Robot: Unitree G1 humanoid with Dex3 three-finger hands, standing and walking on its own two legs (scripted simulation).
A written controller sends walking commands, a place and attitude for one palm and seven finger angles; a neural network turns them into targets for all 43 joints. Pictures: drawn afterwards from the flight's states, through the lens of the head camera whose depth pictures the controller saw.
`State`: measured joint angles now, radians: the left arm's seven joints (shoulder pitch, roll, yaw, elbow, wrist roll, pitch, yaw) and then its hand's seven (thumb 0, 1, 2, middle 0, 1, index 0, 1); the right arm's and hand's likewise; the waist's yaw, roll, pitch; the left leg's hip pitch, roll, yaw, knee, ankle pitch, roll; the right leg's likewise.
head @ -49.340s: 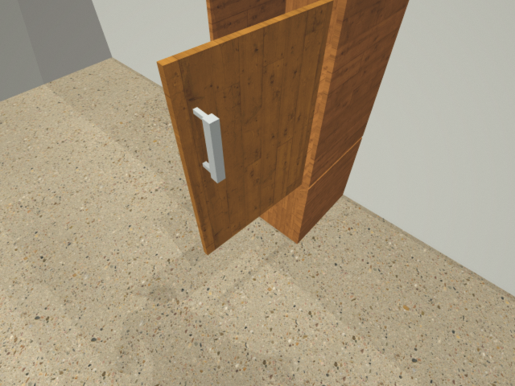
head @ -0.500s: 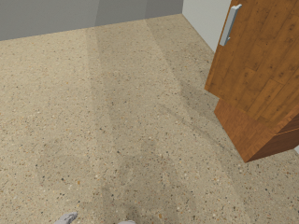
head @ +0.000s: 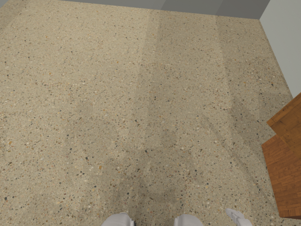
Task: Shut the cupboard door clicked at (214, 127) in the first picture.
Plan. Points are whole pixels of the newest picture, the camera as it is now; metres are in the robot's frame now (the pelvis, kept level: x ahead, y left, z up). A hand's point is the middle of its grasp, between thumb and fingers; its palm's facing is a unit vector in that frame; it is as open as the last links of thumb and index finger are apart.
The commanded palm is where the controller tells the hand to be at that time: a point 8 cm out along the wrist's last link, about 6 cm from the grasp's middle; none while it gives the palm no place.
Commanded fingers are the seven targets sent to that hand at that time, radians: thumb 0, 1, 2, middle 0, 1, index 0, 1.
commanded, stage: turn to face it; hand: left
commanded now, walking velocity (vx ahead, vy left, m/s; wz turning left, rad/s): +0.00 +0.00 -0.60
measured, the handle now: out of the picture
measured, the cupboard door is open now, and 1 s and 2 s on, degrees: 29 29 29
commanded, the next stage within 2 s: take the last steps up to it in 1.78 s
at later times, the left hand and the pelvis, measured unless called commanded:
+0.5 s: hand (95, 204) +0.17 +0.18 -0.17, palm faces -0.19 -0.96 -0.20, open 7.4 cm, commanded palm none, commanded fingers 0.00 0.90 0.90 -0.20 -0.30 -0.20 -0.30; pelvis +0.09 +0.00 +0.01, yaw -15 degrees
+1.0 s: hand (132, 151) +0.34 +0.09 -0.14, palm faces -0.54 -0.79 -0.30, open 7.4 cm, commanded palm none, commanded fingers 0.00 0.90 0.90 -0.20 -0.30 -0.20 -0.30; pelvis +0.12 -0.02 +0.01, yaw -33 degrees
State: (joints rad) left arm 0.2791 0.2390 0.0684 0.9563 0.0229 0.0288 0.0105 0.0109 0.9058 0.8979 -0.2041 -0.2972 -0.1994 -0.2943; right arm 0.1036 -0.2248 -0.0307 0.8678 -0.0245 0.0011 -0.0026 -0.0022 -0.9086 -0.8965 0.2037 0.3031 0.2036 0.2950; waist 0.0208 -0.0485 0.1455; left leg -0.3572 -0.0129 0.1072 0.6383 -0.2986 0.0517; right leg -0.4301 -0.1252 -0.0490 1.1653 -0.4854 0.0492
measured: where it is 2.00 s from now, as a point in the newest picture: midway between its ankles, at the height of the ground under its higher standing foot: (152, 220)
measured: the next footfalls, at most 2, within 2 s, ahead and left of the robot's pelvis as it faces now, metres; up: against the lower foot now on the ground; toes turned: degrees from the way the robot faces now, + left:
right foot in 0.22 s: +0.14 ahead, -0.14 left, +0.00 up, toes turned -9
left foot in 0.52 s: +0.16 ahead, +0.12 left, +0.00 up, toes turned -15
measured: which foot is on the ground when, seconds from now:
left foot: down 0.00-0.24, up 0.26-0.50, down 0.52-0.88, up 0.90-1.00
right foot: up 0.00-0.20, down 0.22-0.52, up 0.54-0.86, down 0.88-1.00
